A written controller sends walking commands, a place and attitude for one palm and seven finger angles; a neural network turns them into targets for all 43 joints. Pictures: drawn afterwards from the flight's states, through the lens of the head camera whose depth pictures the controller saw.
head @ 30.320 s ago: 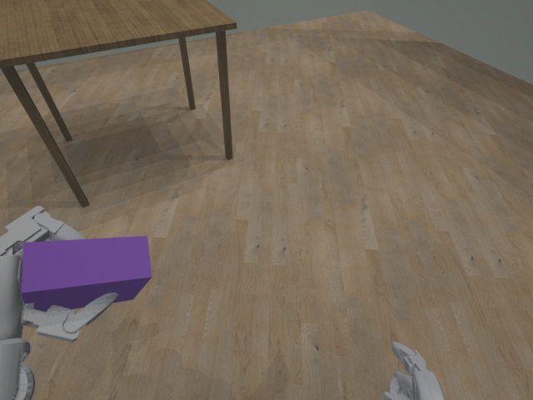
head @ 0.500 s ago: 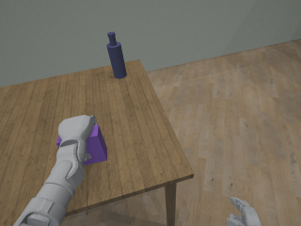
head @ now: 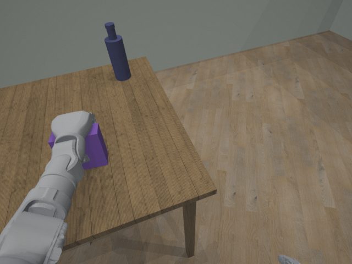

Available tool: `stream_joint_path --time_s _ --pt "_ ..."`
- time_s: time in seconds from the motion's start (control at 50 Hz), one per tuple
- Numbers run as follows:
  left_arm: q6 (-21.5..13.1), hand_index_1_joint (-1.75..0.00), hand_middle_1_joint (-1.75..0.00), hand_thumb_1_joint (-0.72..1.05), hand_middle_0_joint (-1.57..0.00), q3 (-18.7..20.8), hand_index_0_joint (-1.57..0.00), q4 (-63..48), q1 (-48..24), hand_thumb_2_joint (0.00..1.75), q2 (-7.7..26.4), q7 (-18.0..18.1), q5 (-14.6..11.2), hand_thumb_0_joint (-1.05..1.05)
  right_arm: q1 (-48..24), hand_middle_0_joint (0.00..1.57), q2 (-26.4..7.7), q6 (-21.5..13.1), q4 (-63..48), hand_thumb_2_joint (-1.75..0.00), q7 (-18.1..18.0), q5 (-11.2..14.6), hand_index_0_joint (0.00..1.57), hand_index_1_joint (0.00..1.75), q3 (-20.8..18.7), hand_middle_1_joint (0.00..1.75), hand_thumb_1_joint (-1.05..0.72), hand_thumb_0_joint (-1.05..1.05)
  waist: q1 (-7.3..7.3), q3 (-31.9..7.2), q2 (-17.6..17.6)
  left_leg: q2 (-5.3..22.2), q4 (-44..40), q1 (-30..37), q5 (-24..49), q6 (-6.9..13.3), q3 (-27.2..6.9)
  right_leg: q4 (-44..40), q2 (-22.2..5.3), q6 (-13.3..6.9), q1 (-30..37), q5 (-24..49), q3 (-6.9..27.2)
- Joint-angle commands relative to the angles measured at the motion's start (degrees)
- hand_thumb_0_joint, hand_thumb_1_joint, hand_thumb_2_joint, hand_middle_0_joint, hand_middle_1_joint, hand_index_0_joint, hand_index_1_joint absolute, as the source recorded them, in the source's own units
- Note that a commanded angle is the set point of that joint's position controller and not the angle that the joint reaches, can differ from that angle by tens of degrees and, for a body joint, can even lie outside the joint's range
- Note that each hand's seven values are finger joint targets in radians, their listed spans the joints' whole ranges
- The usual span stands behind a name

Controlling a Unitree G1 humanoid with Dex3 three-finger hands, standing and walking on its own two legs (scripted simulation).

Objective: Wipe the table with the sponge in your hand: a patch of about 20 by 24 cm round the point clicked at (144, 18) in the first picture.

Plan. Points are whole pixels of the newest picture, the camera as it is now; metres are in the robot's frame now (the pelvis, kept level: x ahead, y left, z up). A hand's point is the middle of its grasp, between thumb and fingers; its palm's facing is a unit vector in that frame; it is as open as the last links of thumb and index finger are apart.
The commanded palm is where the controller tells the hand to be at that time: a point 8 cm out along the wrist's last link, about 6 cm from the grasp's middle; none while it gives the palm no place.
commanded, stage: wipe forward along the middle lane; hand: left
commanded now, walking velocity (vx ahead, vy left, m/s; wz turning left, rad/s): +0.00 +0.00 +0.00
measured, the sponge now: (83, 153) +0.38 +0.27 +0.03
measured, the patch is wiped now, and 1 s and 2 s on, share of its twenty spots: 0.90 0.95 0.95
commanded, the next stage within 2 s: slide back across to the first lane in 0.52 s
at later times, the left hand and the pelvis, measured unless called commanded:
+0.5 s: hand (79, 126) +0.45 +0.29 +0.07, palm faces -0.12 -0.01 -0.99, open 9.4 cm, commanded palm +0.44 +0.29 +0.11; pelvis +0.01 +0.02 +0.00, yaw -1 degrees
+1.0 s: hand (67, 120) +0.46 +0.33 +0.08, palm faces -0.10 -0.02 -1.00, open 9.4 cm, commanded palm +0.43 +0.34 +0.13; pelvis +0.03 +0.03 +0.00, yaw -2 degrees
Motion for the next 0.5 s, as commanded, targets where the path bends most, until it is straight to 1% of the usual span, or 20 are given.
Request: stream_joint_path --time_s 0.0,0.02,0.06,0.08,0.12,0.14,0.16,0.18,0.22,0.24,0.26,0.3,0.34,0.36,0.38,0.4,0.42,0.44,0.46,0.48 --pt "0.7 -1.6 -1.6 0.1 -1.2 2.8 -1.2 -2.5 -20.4 1.3 13.9 3.4 2.0 0.0 -4.6 0.2 -7.3 -2.5 -7.0 -0.9 0.1 -0.4 0.2 0.3 -2.6 0.3 -0.9 0.0 -1.07 -8.9 -6.5 -4.0 -2.0 5.8 -2.6 4.0 3.0 -8.9 0.0 -0.3 -2.0 3.8 2.4" --pt "0.5 -1.6 -1.6 0.1 -1.2 4.1 -1.2 -2.0 -20.9 1.3 15.5 3.6 2.2 0.0 -4.0 0.2 -7.5 -2.5 -6.5 -0.9 0.2 -0.5 0.2 0.3 -2.7 0.3 -0.9 0.0 -1.01 -9.7 -6.7 -3.9 -1.8 5.9 -2.0 4.0 2.9 -8.6 0.0 -0.4 -1.8 4.7 2.3" --pt "0.4 -1.6 -1.6 0.1 -1.2 4.9 -1.2 -1.8 -21.7 1.3 16.2 3.7 1.9 0.0 -3.9 0.2 -7.4 -2.4 -6.7 -0.9 0.2 -0.4 0.2 0.3 -2.7 0.3 -0.9 0.0 -1.02 -11.2 -7.3 -4.0 -1.9 5.2 -0.8 4.0 2.6 -8.6 0.1 -0.3 -0.6 6.4 2.6" --pt "0.3 -1.6 -1.6 0.1 -1.2 3.7 -1.2 -1.0 -22.6 1.3 15.8 3.8 2.1 0.0 -3.2 0.2 -7.7 -2.4 -6.3 -0.9 0.2 -0.5 0.2 0.3 -2.7 0.3 -0.9 0.0 -1.69 -10.5 -7.0 -3.9 -1.4 5.2 -1.4 4.2 2.9 -8.4 0.0 -0.1 -1.4 6.1 2.5" --pt "0.3 -1.6 -1.6 0.1 -1.2 4.7 -1.2 0.5 -22.2 1.3 16.8 4.0 2.4 0.0 -2.4 0.2 -7.9 -2.4 -5.7 -0.9 0.5 -0.6 0.2 0.3 -2.9 0.3 -0.9 0.0 -1.74 -11.4 -7.9 -3.8 -0.9 5.1 -0.2 4.3 3.0 -8.1 0.1 -0.1 -1.1 8.4 2.4" --pt "0.3 -1.6 -1.6 0.1 -1.2 5.2 -1.2 0.9 -21.8 1.3 17.4 4.0 2.5 0.0 -2.2 0.2 -8.0 -2.2 -5.7 -0.9 0.6 -0.5 0.2 0.3 -3.0 0.3 -0.9 0.0 -1.57 -11.9 -7.6 -3.8 -0.8 5.0 0.6 4.2 3.0 -7.8 0.1 -0.2 -0.8 9.6 2.4" --pt "-0.1 -1.6 -1.6 0.1 -1.2 5.1 -1.2 -0.5 -22.6 1.3 16.8 3.8 2.4 0.0 -2.4 0.2 -7.7 -2.1 -6.1 -0.9 0.6 -0.6 0.2 0.3 -3.0 0.3 -0.9 0.0 -1.34 -13.4 -6.3 -3.9 -1.0 5.2 1.9 4.1 2.7 -7.5 0.2 -0.4 0.0 11.0 2.5" --pt "0.0 -1.6 -1.6 0.1 -1.2 4.3 -1.2 0.7 -21.0 1.3 15.8 3.8 2.4 0.0 -1.8 0.2 -7.8 -2.0 -6.0 -0.9 0.8 -0.6 0.2 0.3 -3.2 0.3 -0.9 0.0 -1.56 -12.5 -6.7 -3.9 -0.5 5.7 2.0 4.3 3.2 -7.4 0.2 -0.3 -0.4 11.6 2.2" --pt "0.2 -1.6 -1.6 0.1 -1.2 4.7 -1.2 1.3 -22.1 1.3 16.9 3.9 2.7 0.0 -1.5 0.2 -8.1 -1.8 -5.8 -0.9 1.0 -0.6 0.2 0.3 -3.1 0.3 -0.9 0.0 -1.99 -12.1 -7.2 -3.9 -0.5 5.1 1.8 4.3 3.2 -7.5 0.2 -0.1 -0.8 11.7 2.2" --pt "0.3 -1.6 -1.6 0.1 -1.2 4.1 -1.2 1.2 -23.3 1.3 16.5 3.8 2.5 0.0 -1.6 0.2 -8.0 -1.8 -5.9 -0.9 1.0 -0.5 0.2 0.3 -3.0 0.3 -0.9 0.0 -2.41 -11.7 -7.1 -3.9 -0.5 4.9 1.4 4.3 3.3 -7.8 0.2 0.0 -1.1 11.4 2.4" --pt "0.2 -1.6 -1.6 0.1 -1.2 5.5 -1.2 1.4 -24.3 1.3 17.8 3.6 2.1 0.0 -1.7 0.2 -8.0 -1.9 -5.8 -0.9 0.8 -0.5 0.2 0.3 -3.0 0.3 -0.9 0.0 -2.31 -11.8 -7.9 -3.8 -0.9 4.4 1.3 4.3 2.8 -7.9 0.3 -0.1 -0.9 10.7 2.2" --pt "0.3 -1.6 -1.6 0.1 -1.2 4.2 -1.2 2.8 -25.4 1.3 17.4 3.5 2.8 0.0 -0.6 0.2 -8.3 -1.9 -5.4 -0.9 0.9 -0.5 0.2 0.3 -3.0 0.3 -0.9 0.0 -2.89 -10.9 -6.1 -3.8 -0.6 4.9 1.1 4.3 3.0 -7.4 0.4 -0.2 -2.8 9.8 1.7" --pt "0.4 -1.6 -1.6 0.1 -1.2 3.7 -1.2 3.1 -26.3 1.3 17.0 3.5 3.4 0.0 -0.2 0.2 -8.3 -1.9 -5.2 -0.9 1.0 -0.6 0.2 0.3 -3.1 0.3 -0.9 0.0 -3.06 -12.2 -6.2 -3.7 -0.4 5.6 1.9 4.2 2.9 -7.1 0.5 -0.2 -3.1 10.3 1.4" --pt "0.0 -1.6 -1.6 0.1 -1.2 3.9 -1.2 1.9 -27.3 1.3 16.5 3.4 2.8 0.0 -0.2 0.2 -7.9 -2.0 -5.5 -0.9 1.0 -0.7 0.2 0.3 -3.2 0.3 -0.9 0.0 -2.89 -13.6 -4.5 -3.7 -0.4 6.1 3.0 4.1 2.9 -7.0 0.5 -0.4 -2.5 11.6 1.6" --pt "0.0 -1.6 -1.6 0.1 -1.2 4.4 -1.2 3.2 -26.6 1.3 17.6 3.5 3.4 0.0 0.6 0.2 -8.3 -1.8 -5.0 -0.9 1.0 -0.9 0.2 0.3 -3.4 0.3 -0.9 0.0 -2.97 -13.7 -4.9 -3.7 0.1 6.3 3.2 4.1 2.8 -6.5 0.6 -0.4 -2.8 11.9 1.3" --pt "0.0 -1.6 -1.6 0.1 -1.2 4.0 -1.2 3.3 -26.4 1.3 17.0 3.5 3.3 0.0 0.8 0.2 -8.2 -1.7 -5.2 -0.9 1.1 -0.9 0.2 0.3 -3.3 0.3 -0.9 0.0 -3.05 -13.9 -5.0 -3.8 0.2 6.3 3.6 4.2 3.0 -6.5 0.7 -0.4 -2.7 12.6 1.1" --pt "0.1 -1.6 -1.6 0.1 -1.2 4.8 -1.2 4.3 -26.5 1.3 18.0 3.6 3.5 0.0 1.0 0.2 -8.4 -1.6 -5.0 -0.9 1.2 -0.9 0.2 0.3 -3.3 0.3 -0.9 0.0 -3.17 -13.7 -6.1 -3.7 0.4 5.8 3.8 4.2 3.0 -6.5 0.6 -0.3 -2.7 13.1 1.3" --pt "0.2 -1.6 -1.6 0.1 -1.2 4.0 -1.2 4.3 -27.5 1.3 17.4 3.6 3.4 0.0 0.9 0.2 -8.5 -1.5 -5.1 -0.9 1.2 -0.8 0.2 0.3 -3.3 0.3 -0.9 0.0 -3.66 -13.5 -7.0 -3.7 0.4 5.6 3.6 4.2 3.1 -6.7 0.6 -0.1 -2.9 13.2 1.3" --pt "0.0 -1.6 -1.6 0.1 -1.2 4.4 -1.2 3.8 -29.0 1.3 17.3 3.4 3.0 0.0 0.9 0.2 -8.2 -1.7 -5.1 -0.9 1.1 -0.8 0.2 0.3 -3.3 0.3 -0.9 0.0 -3.73 -14.0 -6.6 -3.6 0.2 5.6 4.2 4.1 2.6 -6.4 0.6 -0.3 -2.9 13.4 1.1" --pt "0.1 -1.6 -1.6 0.1 -1.2 3.9 -1.2 4.8 -29.0 1.3 17.5 3.6 3.6 0.0 1.5 0.2 -8.6 -1.7 -4.8 -0.9 1.1 -0.9 0.2 0.3 -3.4 0.3 -0.9 0.0 -3.91 -13.3 -5.9 -3.7 0.4 5.9 3.7 4.1 2.6 -6.2 0.8 -0.3 -4.1 12.2 0.9"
